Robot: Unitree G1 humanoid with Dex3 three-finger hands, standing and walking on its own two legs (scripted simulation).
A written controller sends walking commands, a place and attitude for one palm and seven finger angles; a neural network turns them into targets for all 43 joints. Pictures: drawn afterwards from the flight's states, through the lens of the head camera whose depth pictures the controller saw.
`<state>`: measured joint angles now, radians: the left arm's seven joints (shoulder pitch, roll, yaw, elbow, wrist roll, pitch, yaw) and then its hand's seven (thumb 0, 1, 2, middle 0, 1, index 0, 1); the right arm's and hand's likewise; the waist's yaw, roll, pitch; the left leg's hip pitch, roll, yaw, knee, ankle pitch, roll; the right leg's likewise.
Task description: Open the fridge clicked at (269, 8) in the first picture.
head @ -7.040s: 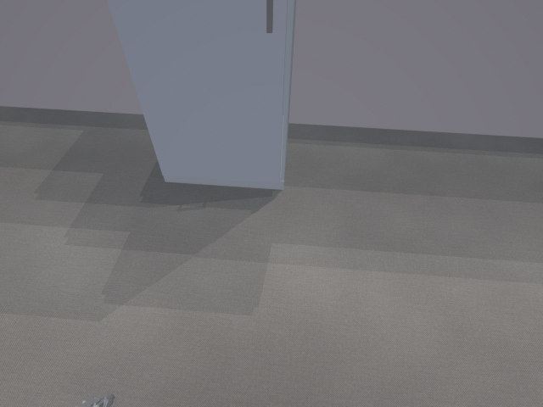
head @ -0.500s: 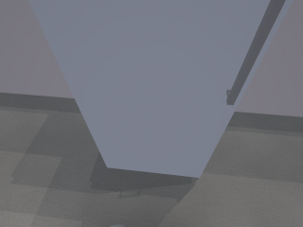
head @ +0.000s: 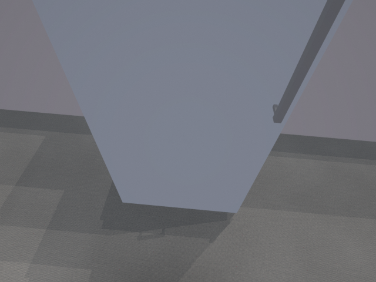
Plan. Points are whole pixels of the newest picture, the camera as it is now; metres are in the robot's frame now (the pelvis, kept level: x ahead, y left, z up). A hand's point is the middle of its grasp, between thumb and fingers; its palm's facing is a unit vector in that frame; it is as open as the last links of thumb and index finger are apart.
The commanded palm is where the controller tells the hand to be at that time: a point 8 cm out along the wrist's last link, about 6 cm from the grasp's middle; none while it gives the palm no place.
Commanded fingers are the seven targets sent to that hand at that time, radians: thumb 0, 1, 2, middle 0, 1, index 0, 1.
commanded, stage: come to a stop and stand still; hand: right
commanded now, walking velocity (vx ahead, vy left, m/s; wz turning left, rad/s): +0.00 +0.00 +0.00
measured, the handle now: (302, 59) +0.51 -0.21 +0.22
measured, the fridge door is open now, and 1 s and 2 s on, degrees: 0 0 0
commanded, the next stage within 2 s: look again from close up in 0.54 s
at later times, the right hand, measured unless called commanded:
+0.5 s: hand out of the picture +0.00 -0.23 -0.17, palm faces +0.00 +0.98 -0.21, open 7.4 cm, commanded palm none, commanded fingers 0.00 -0.90 -0.90 0.20 0.30 0.20 0.30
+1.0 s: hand out of the picture -0.01 -0.18 -0.17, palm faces +0.02 +0.98 -0.19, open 7.3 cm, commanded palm none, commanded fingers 0.00 -0.90 -0.90 0.20 0.30 0.20 0.30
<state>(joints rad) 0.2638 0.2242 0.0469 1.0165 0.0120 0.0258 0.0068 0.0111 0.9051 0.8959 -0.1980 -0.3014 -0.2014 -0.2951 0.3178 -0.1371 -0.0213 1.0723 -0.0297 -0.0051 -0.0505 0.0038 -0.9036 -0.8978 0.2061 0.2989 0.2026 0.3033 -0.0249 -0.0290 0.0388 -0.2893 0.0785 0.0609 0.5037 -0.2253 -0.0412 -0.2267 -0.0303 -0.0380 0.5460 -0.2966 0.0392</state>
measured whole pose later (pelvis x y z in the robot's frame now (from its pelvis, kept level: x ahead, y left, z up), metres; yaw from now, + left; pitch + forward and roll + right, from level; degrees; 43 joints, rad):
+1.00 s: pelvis -0.02 -0.01 +0.00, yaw +1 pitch -2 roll +0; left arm 0.30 0.14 0.01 1.09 0.01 0.00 0.02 0.01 0.91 0.90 -0.20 -0.30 -0.20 -0.30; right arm 0.30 -0.15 0.00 1.07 -0.02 0.00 -0.04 0.01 -0.91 -0.90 0.20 0.30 0.20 0.30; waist 0.00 0.00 0.03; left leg -0.24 0.08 0.03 0.46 -0.19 -0.05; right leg -0.15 -0.02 -0.06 0.47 -0.29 0.00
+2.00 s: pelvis -0.03 +0.00 +0.00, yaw +0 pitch -2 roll +0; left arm 0.34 0.11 0.01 1.09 0.02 0.00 0.02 0.01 0.90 0.90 -0.20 -0.30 -0.20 -0.30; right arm 0.32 -0.14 -0.02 1.06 -0.02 0.00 -0.03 0.00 -0.91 -0.90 0.20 0.30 0.20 0.30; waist -0.01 0.02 0.02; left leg -0.26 0.07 0.05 0.48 -0.19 -0.03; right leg -0.18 -0.03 -0.05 0.49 -0.28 0.01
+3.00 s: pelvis +0.06 -0.02 +0.00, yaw -1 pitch +0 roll +0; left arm 0.16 0.15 0.02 1.02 0.01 0.00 0.03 0.00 0.92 0.90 -0.20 -0.30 -0.20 -0.30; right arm 0.26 -0.16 -0.01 1.05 -0.02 0.01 -0.04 0.00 -0.93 -0.90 0.20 0.30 0.20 0.30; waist -0.02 0.01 0.04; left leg -0.23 0.03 0.07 0.47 -0.24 0.00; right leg -0.18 -0.03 -0.12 0.47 -0.28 -0.01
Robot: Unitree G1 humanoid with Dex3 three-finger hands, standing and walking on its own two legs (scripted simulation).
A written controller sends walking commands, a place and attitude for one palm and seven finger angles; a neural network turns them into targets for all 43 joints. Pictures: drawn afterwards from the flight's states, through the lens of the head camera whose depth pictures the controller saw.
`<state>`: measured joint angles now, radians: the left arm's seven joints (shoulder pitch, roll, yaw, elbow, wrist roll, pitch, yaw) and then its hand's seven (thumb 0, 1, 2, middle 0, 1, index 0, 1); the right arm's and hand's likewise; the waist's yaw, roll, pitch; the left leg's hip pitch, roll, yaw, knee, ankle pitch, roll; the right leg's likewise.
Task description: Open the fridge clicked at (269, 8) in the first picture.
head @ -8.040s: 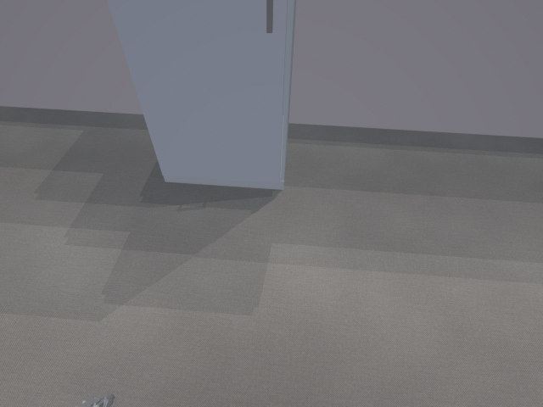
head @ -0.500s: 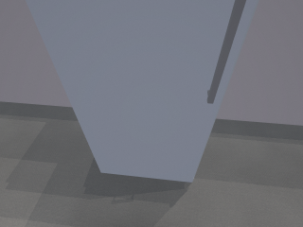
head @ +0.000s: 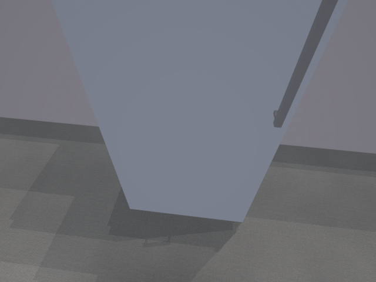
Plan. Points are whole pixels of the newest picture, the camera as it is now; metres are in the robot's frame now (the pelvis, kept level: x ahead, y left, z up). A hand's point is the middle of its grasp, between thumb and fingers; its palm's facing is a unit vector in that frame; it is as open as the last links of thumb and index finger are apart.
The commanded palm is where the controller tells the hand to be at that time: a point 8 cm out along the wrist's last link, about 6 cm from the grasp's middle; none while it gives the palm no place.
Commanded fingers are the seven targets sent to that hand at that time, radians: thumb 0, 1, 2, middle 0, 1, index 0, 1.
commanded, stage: look again from close up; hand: right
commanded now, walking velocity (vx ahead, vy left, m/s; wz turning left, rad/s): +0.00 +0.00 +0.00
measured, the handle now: (298, 67) +0.52 -0.21 +0.22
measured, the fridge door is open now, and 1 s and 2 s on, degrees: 0 0 0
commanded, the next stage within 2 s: shuffle to correct the standing spot in 0.78 s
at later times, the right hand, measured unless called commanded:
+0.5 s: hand out of the picture -0.01 -0.15 -0.18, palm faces +0.05 +0.98 -0.18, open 7.4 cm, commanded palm none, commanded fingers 0.00 -0.90 -0.90 0.20 0.30 0.20 0.30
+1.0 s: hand out of the picture -0.01 -0.15 -0.18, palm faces +0.06 +0.98 -0.17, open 7.4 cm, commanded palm none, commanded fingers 0.00 -0.90 -0.90 0.20 0.30 0.20 0.30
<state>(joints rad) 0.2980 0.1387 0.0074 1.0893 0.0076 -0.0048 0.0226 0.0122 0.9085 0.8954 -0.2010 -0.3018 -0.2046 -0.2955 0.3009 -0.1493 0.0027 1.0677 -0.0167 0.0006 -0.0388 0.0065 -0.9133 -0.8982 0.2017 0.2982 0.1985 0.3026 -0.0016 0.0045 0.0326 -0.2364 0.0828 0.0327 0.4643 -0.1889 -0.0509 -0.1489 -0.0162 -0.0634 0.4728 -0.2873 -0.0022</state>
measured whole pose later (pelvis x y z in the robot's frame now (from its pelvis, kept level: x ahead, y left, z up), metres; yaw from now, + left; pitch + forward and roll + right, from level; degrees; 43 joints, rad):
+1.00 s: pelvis -0.01 +0.01 +0.00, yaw -1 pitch -2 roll +0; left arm 0.34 0.11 0.01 1.09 0.02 0.00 0.02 0.01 0.90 0.90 -0.20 -0.30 -0.20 -0.30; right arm 0.32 -0.14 -0.02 1.06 -0.02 0.00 -0.03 0.00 -0.91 -0.90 0.20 0.30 0.20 0.30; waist -0.01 0.02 0.02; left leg -0.26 0.07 0.05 0.48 -0.19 -0.03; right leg -0.18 -0.03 -0.05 0.49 -0.28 0.01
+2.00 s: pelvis +0.08 -0.02 +0.00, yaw -2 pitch +0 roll +0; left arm 0.16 0.15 0.02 1.02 0.01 0.00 0.03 0.00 0.92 0.90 -0.20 -0.30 -0.20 -0.30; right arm 0.26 -0.16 -0.01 1.05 -0.02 0.01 -0.04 0.00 -0.93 -0.90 0.20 0.30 0.20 0.30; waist -0.02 0.01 0.04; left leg -0.23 0.03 0.07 0.47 -0.24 0.00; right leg -0.18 -0.03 -0.12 0.47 -0.28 -0.01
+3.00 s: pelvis +0.09 +0.01 +0.00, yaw -2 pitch -1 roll -1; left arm 0.28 0.15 -0.01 1.13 0.01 -0.02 0.03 0.01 0.91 0.90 -0.20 -0.30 -0.20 -0.30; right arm 0.27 -0.14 0.01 1.14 -0.01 -0.02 -0.03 0.01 -0.92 -0.90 0.20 0.30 0.20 0.30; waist -0.01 -0.02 0.04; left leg -0.20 0.01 0.08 0.46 -0.25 0.04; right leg -0.12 -0.05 -0.12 0.40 -0.27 0.02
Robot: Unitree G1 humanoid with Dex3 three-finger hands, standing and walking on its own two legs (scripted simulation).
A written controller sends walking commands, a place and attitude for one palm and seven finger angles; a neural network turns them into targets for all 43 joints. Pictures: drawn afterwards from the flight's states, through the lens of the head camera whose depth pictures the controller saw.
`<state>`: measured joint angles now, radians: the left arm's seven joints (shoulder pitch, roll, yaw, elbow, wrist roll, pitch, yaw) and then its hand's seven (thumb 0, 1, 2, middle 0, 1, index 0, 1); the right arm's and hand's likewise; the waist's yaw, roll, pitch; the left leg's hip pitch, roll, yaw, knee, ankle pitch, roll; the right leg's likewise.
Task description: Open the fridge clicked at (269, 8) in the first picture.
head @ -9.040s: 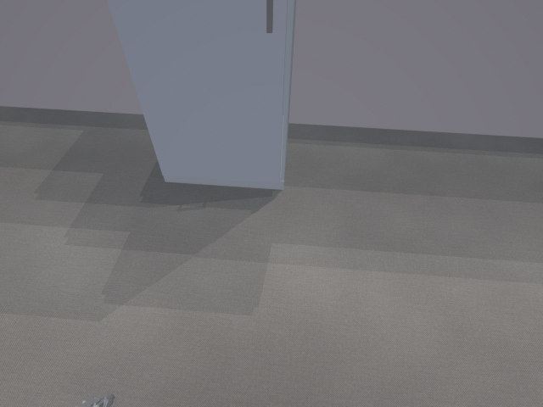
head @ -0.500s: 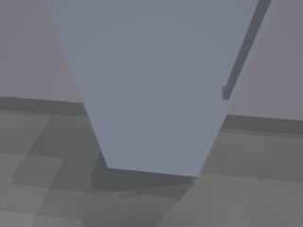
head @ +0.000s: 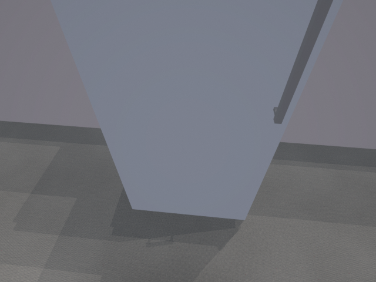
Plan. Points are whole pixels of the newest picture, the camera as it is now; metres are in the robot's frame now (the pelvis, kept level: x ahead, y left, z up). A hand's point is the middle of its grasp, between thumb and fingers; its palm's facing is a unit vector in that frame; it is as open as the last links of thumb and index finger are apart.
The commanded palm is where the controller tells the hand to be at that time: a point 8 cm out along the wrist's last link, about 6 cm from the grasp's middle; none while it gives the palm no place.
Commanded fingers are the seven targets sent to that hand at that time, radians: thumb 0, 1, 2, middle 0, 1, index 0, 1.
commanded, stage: shuffle to correct the standing spot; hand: right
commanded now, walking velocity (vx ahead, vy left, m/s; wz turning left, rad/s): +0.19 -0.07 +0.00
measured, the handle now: (296, 63) +0.53 -0.21 +0.22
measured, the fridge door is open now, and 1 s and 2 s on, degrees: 0 0 0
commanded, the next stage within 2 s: come to a stop and stand still in 0.20 s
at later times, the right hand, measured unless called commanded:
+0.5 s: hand out of the picture +0.13 -0.20 -0.17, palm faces +0.09 +0.97 -0.22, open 7.3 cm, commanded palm none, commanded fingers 0.00 -0.90 -0.90 0.20 0.30 0.20 0.30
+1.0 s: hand out of the picture +0.10 -0.20 -0.17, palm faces +0.06 +0.98 -0.21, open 7.3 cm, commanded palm none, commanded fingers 0.00 -0.90 -0.90 0.20 0.30 0.20 0.30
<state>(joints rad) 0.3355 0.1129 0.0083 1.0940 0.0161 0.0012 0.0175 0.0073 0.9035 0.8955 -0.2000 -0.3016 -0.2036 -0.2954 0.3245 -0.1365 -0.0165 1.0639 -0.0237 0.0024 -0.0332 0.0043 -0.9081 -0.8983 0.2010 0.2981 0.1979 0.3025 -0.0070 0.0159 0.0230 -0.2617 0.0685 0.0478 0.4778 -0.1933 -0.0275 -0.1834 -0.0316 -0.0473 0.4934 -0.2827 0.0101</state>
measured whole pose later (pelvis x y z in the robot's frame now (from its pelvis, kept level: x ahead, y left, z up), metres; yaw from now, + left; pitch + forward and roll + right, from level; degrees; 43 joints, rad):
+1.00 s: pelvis +0.09 -0.02 +0.00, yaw -1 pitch +0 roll +0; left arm 0.16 0.15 0.02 1.02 0.01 0.00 0.03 0.00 0.92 0.90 -0.20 -0.30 -0.20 -0.30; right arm 0.26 -0.16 -0.01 1.05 -0.02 0.01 -0.04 0.00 -0.93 -0.90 0.20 0.30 0.20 0.30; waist -0.02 0.01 0.04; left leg -0.23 0.03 0.07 0.47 -0.24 0.00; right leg -0.18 -0.03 -0.12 0.47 -0.28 -0.01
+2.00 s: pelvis +0.10 +0.00 +0.00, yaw -1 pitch -1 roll -1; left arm 0.28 0.15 -0.01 1.13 0.01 -0.02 0.03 0.01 0.91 0.90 -0.20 -0.30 -0.20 -0.30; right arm 0.27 -0.14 0.01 1.14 -0.01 -0.02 -0.03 0.01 -0.92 -0.90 0.20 0.30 0.20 0.30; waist -0.01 -0.02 0.04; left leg -0.20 0.01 0.08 0.46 -0.25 0.04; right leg -0.12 -0.05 -0.12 0.40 -0.27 0.02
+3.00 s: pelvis +0.07 -0.01 -0.03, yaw -2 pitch +5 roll -1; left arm 0.20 0.27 0.07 0.67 -0.02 -0.28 0.02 0.02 0.91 0.90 -0.20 -0.30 -0.20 -0.30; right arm 0.34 -0.15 -0.10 0.11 0.23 -0.47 0.17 0.01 -0.78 -0.84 0.21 0.39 0.20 0.39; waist 0.02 0.01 -0.10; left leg -0.51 0.05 0.08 0.78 -0.36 0.03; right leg -0.45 -0.03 -0.09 0.75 -0.39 0.00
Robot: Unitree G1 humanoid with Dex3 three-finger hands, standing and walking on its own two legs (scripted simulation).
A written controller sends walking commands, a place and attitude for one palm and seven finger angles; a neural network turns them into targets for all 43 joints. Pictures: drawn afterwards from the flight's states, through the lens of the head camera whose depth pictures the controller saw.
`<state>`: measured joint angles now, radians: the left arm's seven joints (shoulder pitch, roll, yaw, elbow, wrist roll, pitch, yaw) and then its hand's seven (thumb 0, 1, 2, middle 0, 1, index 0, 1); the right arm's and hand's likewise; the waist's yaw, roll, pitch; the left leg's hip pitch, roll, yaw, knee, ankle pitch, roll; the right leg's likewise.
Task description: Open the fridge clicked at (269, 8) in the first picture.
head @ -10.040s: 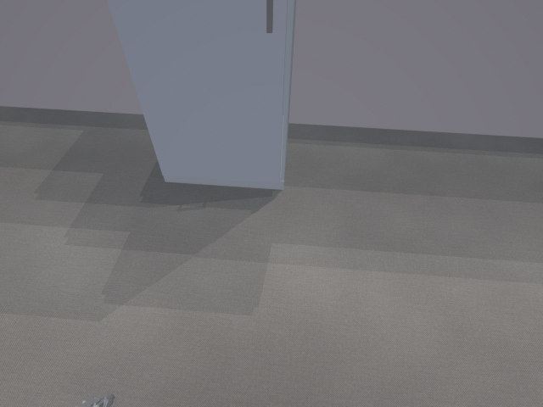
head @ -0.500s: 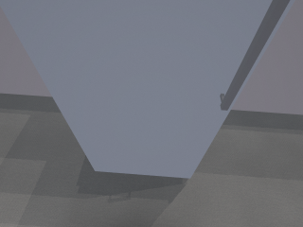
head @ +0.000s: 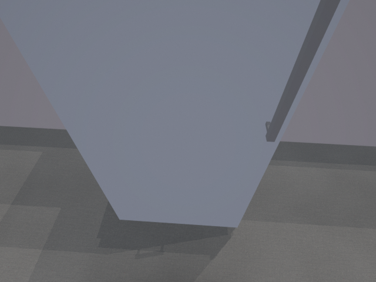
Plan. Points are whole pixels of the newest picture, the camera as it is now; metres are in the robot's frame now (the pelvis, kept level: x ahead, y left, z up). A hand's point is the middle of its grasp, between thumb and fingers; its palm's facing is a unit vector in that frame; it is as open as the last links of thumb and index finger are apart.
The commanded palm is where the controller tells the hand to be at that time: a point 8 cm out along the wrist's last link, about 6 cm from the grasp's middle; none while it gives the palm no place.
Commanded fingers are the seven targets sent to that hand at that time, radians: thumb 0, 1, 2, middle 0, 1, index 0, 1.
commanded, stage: come to a stop and stand still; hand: right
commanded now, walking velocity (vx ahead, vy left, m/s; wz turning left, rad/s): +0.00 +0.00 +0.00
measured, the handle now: (291, 77) +0.45 -0.18 +0.22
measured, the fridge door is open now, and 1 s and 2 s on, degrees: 0 0 0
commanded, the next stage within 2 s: look again from close up in 0.82 s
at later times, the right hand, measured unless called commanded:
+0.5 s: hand out of the picture +0.03 -0.18 -0.16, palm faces -0.01 +0.97 -0.24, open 7.4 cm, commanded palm none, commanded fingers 0.00 -0.90 -0.90 0.20 0.30 0.20 0.30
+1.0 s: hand out of the picture +0.01 -0.15 -0.17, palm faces +0.01 +0.98 -0.21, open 7.3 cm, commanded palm none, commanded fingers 0.00 -0.90 -0.90 0.20 0.30 0.20 0.30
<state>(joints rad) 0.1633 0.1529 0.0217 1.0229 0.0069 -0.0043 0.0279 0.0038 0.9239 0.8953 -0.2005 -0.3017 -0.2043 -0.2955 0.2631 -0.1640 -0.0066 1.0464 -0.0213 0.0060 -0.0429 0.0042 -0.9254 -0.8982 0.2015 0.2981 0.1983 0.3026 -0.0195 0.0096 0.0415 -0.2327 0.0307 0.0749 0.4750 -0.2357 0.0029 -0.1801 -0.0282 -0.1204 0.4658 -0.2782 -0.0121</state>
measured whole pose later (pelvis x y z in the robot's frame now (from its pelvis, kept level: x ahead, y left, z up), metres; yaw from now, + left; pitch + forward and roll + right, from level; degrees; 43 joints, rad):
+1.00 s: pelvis +0.01 +0.02 +0.00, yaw +0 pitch -1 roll -1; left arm 0.28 0.15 -0.01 1.13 0.01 -0.02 0.03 0.01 0.91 0.90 -0.20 -0.30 -0.20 -0.30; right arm 0.27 -0.14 0.01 1.14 -0.01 -0.02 -0.03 0.01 -0.92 -0.90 0.20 0.30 0.20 0.30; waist -0.01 -0.02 0.04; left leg -0.20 0.01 0.08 0.46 -0.25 0.04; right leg -0.12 -0.05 -0.12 0.40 -0.27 0.02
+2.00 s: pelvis -0.01 +0.01 -0.03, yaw -1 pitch +5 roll -1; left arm 0.20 0.27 0.07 0.67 -0.02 -0.28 0.02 0.02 0.91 0.90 -0.20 -0.30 -0.20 -0.30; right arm 0.34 -0.15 -0.10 0.11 0.23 -0.47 0.17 0.01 -0.78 -0.84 0.21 0.39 0.20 0.39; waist 0.02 0.01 -0.10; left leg -0.51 0.05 0.08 0.78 -0.36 0.03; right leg -0.45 -0.03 -0.09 0.75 -0.39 0.00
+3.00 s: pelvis +0.00 -0.01 +0.00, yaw -3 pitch -2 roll +1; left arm 0.19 0.25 -0.08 0.62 -0.07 -0.30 0.10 0.02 0.90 0.90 -0.20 -0.30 -0.21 -0.30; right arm 0.04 -0.39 -0.39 -0.07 0.33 0.11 0.35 -0.01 0.39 -0.35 0.30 1.13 0.29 1.13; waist -0.08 -0.04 -0.02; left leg -0.19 0.04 0.12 0.50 -0.27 -0.01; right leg -0.18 -0.01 -0.05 0.54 -0.32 -0.02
